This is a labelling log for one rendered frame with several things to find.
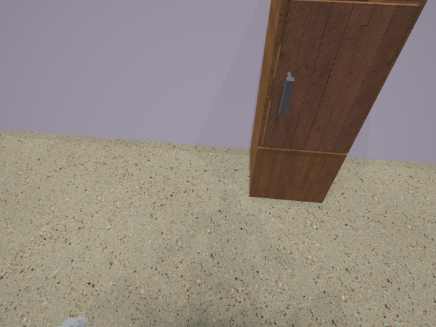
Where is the cupboard door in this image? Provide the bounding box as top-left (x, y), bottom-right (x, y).
top-left (263, 0), bottom-right (420, 153)

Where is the handle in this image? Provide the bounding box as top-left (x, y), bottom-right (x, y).
top-left (279, 72), bottom-right (295, 116)

